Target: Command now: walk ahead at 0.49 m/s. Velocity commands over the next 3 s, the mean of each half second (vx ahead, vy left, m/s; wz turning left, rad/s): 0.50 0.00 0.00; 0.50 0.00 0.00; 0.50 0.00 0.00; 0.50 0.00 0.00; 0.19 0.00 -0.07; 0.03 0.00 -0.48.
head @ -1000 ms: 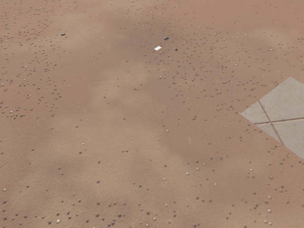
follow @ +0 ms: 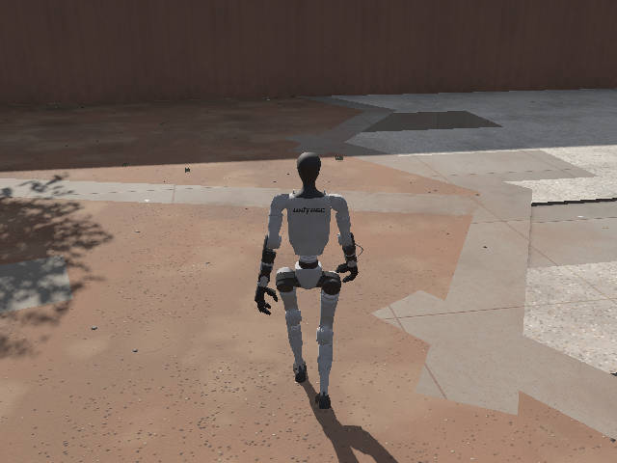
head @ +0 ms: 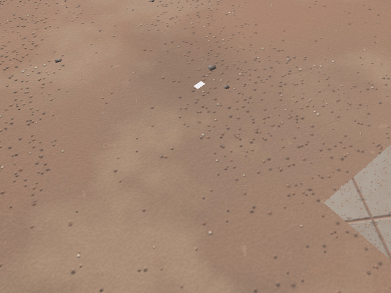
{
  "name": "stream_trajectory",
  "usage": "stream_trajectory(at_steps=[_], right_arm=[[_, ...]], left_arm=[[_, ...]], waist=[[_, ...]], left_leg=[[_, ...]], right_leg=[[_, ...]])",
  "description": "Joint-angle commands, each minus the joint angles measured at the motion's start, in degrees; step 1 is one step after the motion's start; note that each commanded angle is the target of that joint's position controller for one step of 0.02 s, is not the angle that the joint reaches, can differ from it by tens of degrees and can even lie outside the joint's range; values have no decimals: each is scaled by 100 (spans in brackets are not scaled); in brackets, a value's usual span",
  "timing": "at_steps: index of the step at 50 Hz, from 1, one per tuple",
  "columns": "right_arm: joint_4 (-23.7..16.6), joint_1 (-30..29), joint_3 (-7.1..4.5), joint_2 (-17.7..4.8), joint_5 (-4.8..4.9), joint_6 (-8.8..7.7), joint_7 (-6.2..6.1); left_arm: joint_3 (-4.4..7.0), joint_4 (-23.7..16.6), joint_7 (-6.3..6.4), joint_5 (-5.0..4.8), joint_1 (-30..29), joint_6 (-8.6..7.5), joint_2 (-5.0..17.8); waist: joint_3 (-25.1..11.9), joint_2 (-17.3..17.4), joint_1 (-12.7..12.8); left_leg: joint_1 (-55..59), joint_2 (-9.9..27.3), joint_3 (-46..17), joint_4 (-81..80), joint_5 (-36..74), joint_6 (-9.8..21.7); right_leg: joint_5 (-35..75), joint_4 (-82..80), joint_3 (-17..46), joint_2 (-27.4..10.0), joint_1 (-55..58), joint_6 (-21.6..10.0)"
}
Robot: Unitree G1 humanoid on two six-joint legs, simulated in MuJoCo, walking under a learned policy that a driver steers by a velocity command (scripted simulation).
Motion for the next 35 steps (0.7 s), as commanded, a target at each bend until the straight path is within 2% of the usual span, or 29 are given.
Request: stream_trajectory(at_steps=[1,2,3,4,5,7,9,11,15,20,22,23,24,25,26,27,28,29,30,31,32,33,35], right_arm=[[299,1410,-312,-906,178,29,9],[289,1151,-245,-601,161,-21,38],[353,1133,-190,-447,117,-85,31],[465,1226,-139,-323,112,-137,5],[565,1357,-120,-308,113,-193,-7],[729,1639,-137,-450,136,-278,-8],[818,1842,-147,-564,142,-287,-4],[885,2085,-125,-559,155,-272,0],[1022,2562,-82,-542,153,-261,-27],[1193,2971,-58,-585,57,-221,-110],[1237,2920,-77,-660,25,-206,-150],[1233,2790,-84,-696,24,-204,-166],[1233,2686,-98,-751,29,-200,-175],[1236,2583,-105,-789,55,-183,-164],[1162,2493,-77,-738,99,-196,-151],[917,2717,37,-280,281,-214,-101],[1020,3033,-59,-436,282,-207,-94],[934,2573,-146,-695,156,-183,-105],[804,2135,-126,-577,118,-210,-72],[773,1961,-124,-445,105,-191,-50],[748,1944,-131,-390,11,-117,-18],[801,2054,-109,-254,-33,-37,26],[757,1986,-120,-195,-45,50,86]], left_arm=[[202,-601,-46,56,-192,-74,851],[213,-646,-74,86,-498,-88,833],[216,-626,-93,108,-538,-45,737],[190,-600,-131,155,-419,28,594],[167,-570,-165,158,-365,87,438],[164,-645,-205,165,-578,154,373],[174,-840,-224,161,-1160,196,436],[177,-1019,-233,132,-1741,208,480],[128,-1249,-251,72,-2582,194,399],[111,-1491,-242,66,-3331,153,428],[134,-1548,-234,64,-3348,108,487],[156,-1500,-216,64,-3137,79,520],[203,-1358,-177,72,-2686,48,593],[275,-1068,-128,87,-1831,0,693],[388,-746,-60,187,-799,-60,960],[547,-641,0,340,50,-83,1561],[576,-593,-85,176,-18,10,1550],[517,-641,-124,26,-631,41,1270],[432,-713,-150,-7,-1116,7,921],[367,-703,-155,18,-1350,-34,683],[308,-607,-133,14,-1339,-74,506],[271,-519,-118,24,-1262,-109,410],[284,-342,-106,2,-921,-194,514]], waist=[[-636,263,-487],[-178,-17,-381],[-33,-129,-196],[-45,-76,-32],[-69,-16,39],[-18,75,68],[130,144,-15],[214,153,-166],[171,268,-447],[212,359,-661],[217,393,-561],[136,420,-408],[-85,468,-199],[-504,385,172],[-1082,258,569],[-1955,-704,650],[-2359,-1126,477],[-1412,-516,224],[-752,-268,99],[-385,-157,-93],[-238,-259,-253],[-241,-299,-355],[-248,-310,-429]], left_leg=[[2930,2415,-3953,-2108,-2042,1226],[2191,2174,-3448,-2359,-1593,1045],[1750,1940,-2966,-2444,-967,850],[1411,1753,-2566,-2532,-501,710],[1278,1664,-2278,-2591,-139,657],[1192,1538,-1872,-2702,316,624],[1261,1431,-1617,-2870,362,546],[1511,1336,-1443,-2896,727,423],[2035,1243,-1175,-2747,1452,170],[3053,1498,-1169,-2346,2267,281],[3324,1656,-1167,-2086,2809,295],[3312,1665,-1084,-1817,3449,234],[3257,1640,-1013,-1334,4235,154],[3095,1500,-868,-430,4580,58],[2201,1299,-727,778,3656,-48],[391,675,-331,2854,1054,-297],[-681,-26,-693,4176,-2163,-320],[-1115,395,-1035,4345,-1692,-260],[-1116,598,-1015,4090,-1236,-269],[-907,793,-979,3716,-979,-286],[-658,904,-973,3425,-875,-344],[-441,926,-929,3296,-806,-402],[-479,928,-802,3126,-654,-480]], right_leg=[[689,2722,419,-475,-3479,-145],[939,2398,363,-632,-3305,-147],[1044,2128,382,-782,-3039,-108],[1081,1863,367,-879,-2711,-27],[1102,1676,319,-924,-2566,38],[1289,1335,166,-1021,-2715,142],[1759,885,26,-1152,-3165,239],[2234,317,-95,-1202,-3540,322],[2877,-783,-309,-1052,-3576,391],[2585,-1571,-421,-821,-3687,274],[2169,-1824,-427,-730,-3495,126],[1930,-1998,-473,-609,-3087,22],[1726,-2144,-538,-419,-2435,-88],[1870,-2504,-616,-238,-1431,-232],[1938,-2549,-204,-627,84,-451],[1282,-2686,1998,-2306,1836,-976],[1402,-3419,3940,-2996,2162,-1476],[1164,-3564,3176,-2703,1375,-1305],[1396,-3803,2454,-2482,518,-1165],[1749,-4020,1912,-2185,-109,-934],[2108,-4133,1525,-1956,-521,-770],[2352,-4215,1237,-1811,-722,-689],[2944,-4291,939,-1706,-779,-706]])
Next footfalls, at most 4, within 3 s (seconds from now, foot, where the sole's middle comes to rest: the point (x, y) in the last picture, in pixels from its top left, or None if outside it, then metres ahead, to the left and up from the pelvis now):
0.52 right None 0.45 -0.12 -0.75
1.08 left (198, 209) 0.75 0.05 -0.75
1.64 right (240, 146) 1.05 -0.12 -0.75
2.16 left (200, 100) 1.32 0.06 -0.75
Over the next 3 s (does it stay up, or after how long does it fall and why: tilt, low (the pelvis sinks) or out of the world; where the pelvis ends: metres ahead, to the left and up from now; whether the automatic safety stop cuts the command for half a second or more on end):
stays up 1.19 -0.03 0.03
